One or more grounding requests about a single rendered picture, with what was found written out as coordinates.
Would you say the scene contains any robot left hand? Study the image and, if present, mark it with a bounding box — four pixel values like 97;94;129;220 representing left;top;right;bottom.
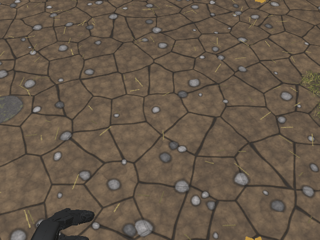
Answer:
31;208;95;240

